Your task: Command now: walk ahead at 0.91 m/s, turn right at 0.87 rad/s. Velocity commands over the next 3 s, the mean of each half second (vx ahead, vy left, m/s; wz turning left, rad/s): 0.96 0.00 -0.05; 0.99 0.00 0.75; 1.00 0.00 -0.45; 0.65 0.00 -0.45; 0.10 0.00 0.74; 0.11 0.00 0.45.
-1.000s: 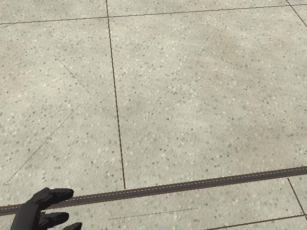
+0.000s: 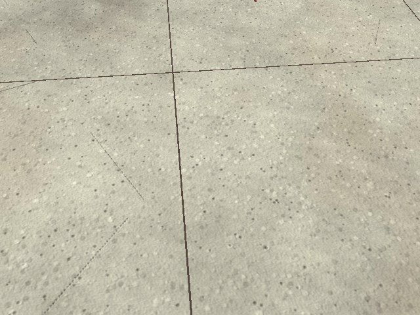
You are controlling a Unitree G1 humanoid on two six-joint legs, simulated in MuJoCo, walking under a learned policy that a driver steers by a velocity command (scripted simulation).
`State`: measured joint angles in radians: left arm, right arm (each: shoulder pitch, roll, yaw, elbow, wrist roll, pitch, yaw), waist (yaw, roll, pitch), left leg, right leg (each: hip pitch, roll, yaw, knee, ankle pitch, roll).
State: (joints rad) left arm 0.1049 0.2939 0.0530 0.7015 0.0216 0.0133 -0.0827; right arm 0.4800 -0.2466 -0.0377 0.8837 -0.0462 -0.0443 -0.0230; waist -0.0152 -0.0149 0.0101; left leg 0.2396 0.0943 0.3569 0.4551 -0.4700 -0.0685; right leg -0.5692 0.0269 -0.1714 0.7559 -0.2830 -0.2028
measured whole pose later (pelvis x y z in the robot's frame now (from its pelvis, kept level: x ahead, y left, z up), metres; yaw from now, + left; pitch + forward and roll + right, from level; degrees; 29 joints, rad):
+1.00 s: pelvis +0.95 -0.02 +0.08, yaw +23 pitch +3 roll -2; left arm 0.20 0.30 0.04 0.71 0.06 -0.09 0.01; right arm 0.30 -0.36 -0.07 0.81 -0.03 -0.06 0.02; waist -0.02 0.03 0.01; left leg -0.36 -0.08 -0.08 1.28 -0.30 0.11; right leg -0.36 0.02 -0.03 0.53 -0.22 0.00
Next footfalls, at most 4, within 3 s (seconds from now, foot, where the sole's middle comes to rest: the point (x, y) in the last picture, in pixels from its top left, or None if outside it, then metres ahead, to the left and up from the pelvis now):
0.46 left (218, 267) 0.60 -0.01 -0.69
0.88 right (241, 154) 1.06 -0.11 -0.69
1.26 left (151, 110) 1.31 0.25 -0.69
1.68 right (188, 46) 1.77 0.10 -0.69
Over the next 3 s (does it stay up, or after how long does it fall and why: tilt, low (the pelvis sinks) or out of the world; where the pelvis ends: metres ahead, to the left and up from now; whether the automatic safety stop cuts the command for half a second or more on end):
stays up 2.02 0.09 0.08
